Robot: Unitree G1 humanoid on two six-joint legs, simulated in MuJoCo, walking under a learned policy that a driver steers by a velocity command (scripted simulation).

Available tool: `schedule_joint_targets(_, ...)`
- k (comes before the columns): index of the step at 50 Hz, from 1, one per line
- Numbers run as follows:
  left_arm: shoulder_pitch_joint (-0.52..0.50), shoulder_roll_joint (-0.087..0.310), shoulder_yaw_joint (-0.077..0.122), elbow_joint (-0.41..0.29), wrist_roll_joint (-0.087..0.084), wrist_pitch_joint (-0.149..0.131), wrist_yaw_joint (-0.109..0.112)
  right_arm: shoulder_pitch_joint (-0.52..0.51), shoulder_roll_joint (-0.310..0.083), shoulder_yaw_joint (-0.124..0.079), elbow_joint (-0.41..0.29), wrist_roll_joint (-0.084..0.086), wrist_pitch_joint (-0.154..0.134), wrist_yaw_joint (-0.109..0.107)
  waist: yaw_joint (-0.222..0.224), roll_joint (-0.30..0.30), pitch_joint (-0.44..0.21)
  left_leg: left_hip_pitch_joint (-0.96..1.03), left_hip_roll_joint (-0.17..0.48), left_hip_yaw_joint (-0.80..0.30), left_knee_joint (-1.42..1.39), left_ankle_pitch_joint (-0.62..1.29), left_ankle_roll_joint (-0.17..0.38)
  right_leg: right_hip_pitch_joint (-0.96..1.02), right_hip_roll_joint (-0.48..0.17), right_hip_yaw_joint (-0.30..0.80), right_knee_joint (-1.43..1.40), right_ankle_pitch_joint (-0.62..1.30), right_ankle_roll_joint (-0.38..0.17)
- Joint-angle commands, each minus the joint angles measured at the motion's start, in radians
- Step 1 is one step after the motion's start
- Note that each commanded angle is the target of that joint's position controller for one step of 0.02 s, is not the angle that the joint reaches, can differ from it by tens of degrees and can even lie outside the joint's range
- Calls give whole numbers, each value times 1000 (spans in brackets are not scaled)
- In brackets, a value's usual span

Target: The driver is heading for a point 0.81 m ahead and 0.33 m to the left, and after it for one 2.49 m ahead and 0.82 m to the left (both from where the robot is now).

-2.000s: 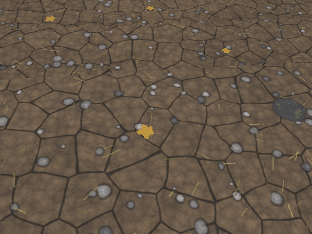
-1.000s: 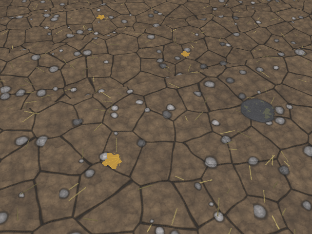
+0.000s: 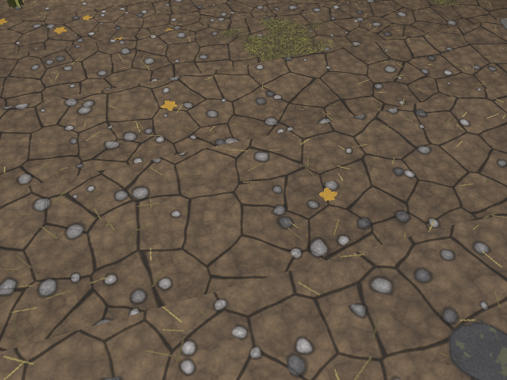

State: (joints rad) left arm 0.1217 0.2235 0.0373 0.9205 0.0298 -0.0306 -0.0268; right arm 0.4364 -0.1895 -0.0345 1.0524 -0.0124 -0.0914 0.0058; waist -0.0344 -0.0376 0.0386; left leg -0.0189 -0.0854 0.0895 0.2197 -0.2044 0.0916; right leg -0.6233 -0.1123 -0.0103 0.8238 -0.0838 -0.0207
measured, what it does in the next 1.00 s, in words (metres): walks ahead, turning left: right foot, then left foot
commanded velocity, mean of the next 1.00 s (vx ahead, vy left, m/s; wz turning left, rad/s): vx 0.50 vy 0.00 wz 0.40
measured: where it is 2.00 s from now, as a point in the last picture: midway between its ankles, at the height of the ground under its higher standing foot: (175, 258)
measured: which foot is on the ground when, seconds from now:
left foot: down 0.00-0.20, up 0.22-0.72, down 0.74-1.00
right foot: up 0.00-0.18, down 0.20-0.76, up 0.78-1.00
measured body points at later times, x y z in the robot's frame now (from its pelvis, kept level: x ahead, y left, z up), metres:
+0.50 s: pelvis +0.26 -0.05 +0.00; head +0.28 -0.06 +0.45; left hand +0.21 +0.20 -0.14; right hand +0.39 -0.29 -0.14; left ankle +0.32 +0.11 -0.67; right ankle +0.24 -0.12 -0.75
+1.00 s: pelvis +0.48 +0.06 +0.00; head +0.50 +0.08 +0.45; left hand +0.50 +0.36 -0.12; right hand +0.64 -0.18 -0.13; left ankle +0.47 +0.09 -0.75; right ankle +0.64 -0.08 -0.68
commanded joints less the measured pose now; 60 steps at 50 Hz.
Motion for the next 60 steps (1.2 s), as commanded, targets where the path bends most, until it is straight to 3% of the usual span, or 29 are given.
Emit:
schedule_joint_targets(1,-104,27,-5,-75,-7,-10,0,44,-131,-20,-30,-1,-13,-5,-7,104,57,-46,256,-132,-92,338,106,21,31,-54,-127,74,3)
schedule_joint_targets(6,-166,53,3,-116,-7,-23,8,82,-142,-24,-3,-15,2,-21,-14,105,75,82,314,-148,-8,481,107,53,62,-60,-234,-21,-44)
schedule_joint_targets(8,-37,72,17,-84,-5,-37,17,40,-159,-28,-7,-16,5,-25,53,108,25,77,304,-147,140,701,85,225,111,-66,-292,-92,-72)
schedule_joint_targets(9,128,90,29,-30,1,-50,26,15,-160,-28,-13,-10,9,-24,126,70,-62,28,259,-117,323,717,66,430,134,-78,-368,-53,-94)
schedule_joint_targets(10,309,161,51,8,25,-63,39,13,-132,-18,-39,2,7,-19,184,0,-186,-158,207,-87,587,469,42,703,-29,92,-385,-104,-138)
schedule_joint_targets(11,370,268,76,8,40,-59,39,132,-12,6,-62,39,10,-13,134,-212,-321,-495,38,-14,938,-225,-7,964,-336,535,-474,-165,-243)
schedule_joint_targets(12,317,228,72,-3,2,-41,32,105,-127,-27,-45,15,21,-21,134,-95,-308,-563,50,-132,1057,-302,3,874,-335,630,-545,-234,-257)
schedule_joint_targets(13,209,155,51,-20,-3,-37,31,26,-137,-37,-66,8,24,-20,92,-36,-150,-600,101,-146,1074,-225,8,742,-295,470,-564,-249,-227)
schedule_joint_targets(14,145,96,37,-30,-3,-44,28,-25,-110,-33,-79,5,23,-15,76,-4,-63,-588,139,-145,1029,-152,7,617,-248,344,-607,-184,-194)
schedule_joint_targets(16,129,47,24,-17,-4,-58,38,-34,-88,-39,-84,-12,46,-4,33,-40,-10,-523,176,-143,965,-92,-6,498,-170,171,-643,-71,-128)
schedule_joint_targets(21,227,70,34,13,-13,-90,43,-129,-48,-39,-141,-15,93,18,13,-24,15,-616,194,-113,923,24,-27,498,-154,6,-674,68,-117)
schedule_joint_targets(26,281,65,29,25,-12,-87,49,-302,-40,-26,-224,-18,94,33,33,-23,66,-663,185,-64,681,188,-35,522,-129,-122,-671,172,-107)
schedule_joint_targets(31,360,98,35,46,-12,-69,58,-432,-45,-14,-294,-21,92,45,71,-35,82,-620,152,33,485,156,14,638,-165,-204,-613,320,-105)
schedule_joint_targets(34,350,134,43,42,-10,-50,67,-407,-69,-25,-302,-26,91,42,42,-53,44,-509,86,80,442,13,64,704,-180,-254,-475,661,-96)
schedule_joint_targets(36,325,177,55,34,-9,-31,72,-265,-108,-48,-270,-25,80,40,-21,-60,-43,-333,15,84,395,-53,105,710,-179,-269,-241,824,-82)
schedule_joint_targets(37,306,179,55,27,-12,-23,69,-98,-133,-65,-218,-29,68,26,-99,-30,-133,-121,-5,47,293,-15,139,629,-156,-283,3,715,-57)
schedule_joint_targets(38,313,126,42,-5,-15,-21,65,10,-236,-96,-197,-37,62,11,-128,88,-230,121,198,-229,257,-96,198,390,-109,-280,329,261,-27)
schedule_joint_targets(39,295,70,38,-93,-24,-28,40,-58,-330,-115,-230,-6,74,10,-55,293,-305,344,432,-797,96,-118,352,-24,135,-147,658,-479,36)
schedule_joint_targets(40,149,144,49,-130,-18,-41,36,-37,-307,-111,-233,7,89,3,-101,115,-233,305,429,-750,37,-63,332,-152,89,19,657,-390,26)
schedule_joint_targets(42,156,129,44,-117,-36,-60,38,-127,-208,-83,-220,5,81,-6,-7,-1,-37,30,367,-510,28,185,254,-78,6,28,491,-239,13)
schedule_joint_targets(44,210,105,41,-102,5,-24,40,-178,-171,-68,-231,13,57,-9,63,18,-38,-102,272,-379,22,332,197,64,-22,40,374,-217,33)
schedule_joint_targets(47,169,95,41,-126,12,22,34,-148,-199,-69,-229,20,27,-1,79,49,-29,-192,198,-316,4,372,182,119,3,16,221,-171,62)
schedule_joint_targets(48,129,97,40,-143,7,26,35,-136,-212,-71,-231,19,26,-1,71,59,-19,-210,183,-313,-10,348,175,119,10,15,151,-128,65)
schedule_joint_targets(50,39,88,33,-184,18,34,28,-92,-227,-72,-226,17,34,-6,34,91,-7,-189,168,-317,-7,439,154,87,35,-6,73,-53,69)
schedule_joint_targets(52,7,91,25,-197,19,30,22,-61,-224,-72,-231,13,41,-3,15,101,-33,-149,168,-326,21,487,141,74,46,-3,55,18,61)
schedule_joint_targets(53,41,114,32,-175,16,24,19,-45,-233,-74,-239,-8,38,-3,7,113,-81,-103,193,-349,44,488,148,64,49,1,146,116,45)
schedule_joint_targets(54,29,138,37,-178,13,18,20,-34,-224,-72,-245,-6,40,-6,4,89,-83,-72,201,-380,58,444,162,23,39,24,157,96,41)
schedule_joint_targets(56,-24,156,40,-199,23,11,16,-2,-225,-71,-253,-11,43,-8,-10,79,-55,-5,225,-440,92,409,193,-63,36,43,161,36,35)
schedule_joint_targets(60,-67,166,36,-228,21,-7,4,30,-250,-77,-276,-17,53,-23,-24,92,-20,77,248,-500,187,567,221,-118,63,54,145,-55,22)
Velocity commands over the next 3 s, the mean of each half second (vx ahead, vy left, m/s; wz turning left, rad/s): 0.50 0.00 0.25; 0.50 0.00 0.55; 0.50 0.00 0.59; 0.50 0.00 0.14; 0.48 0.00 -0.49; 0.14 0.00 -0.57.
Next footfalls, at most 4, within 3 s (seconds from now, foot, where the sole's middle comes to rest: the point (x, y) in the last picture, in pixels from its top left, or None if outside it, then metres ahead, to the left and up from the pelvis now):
0.20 right None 0.28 -0.12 -0.78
0.74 left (211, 376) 0.51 0.11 -0.78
1.52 right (208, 249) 1.01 0.14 -0.96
1.98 left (126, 255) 0.99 0.42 -0.96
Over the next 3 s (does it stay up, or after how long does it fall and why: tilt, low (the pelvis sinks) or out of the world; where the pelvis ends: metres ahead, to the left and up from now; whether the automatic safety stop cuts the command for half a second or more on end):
stays up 1.27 0.44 -0.18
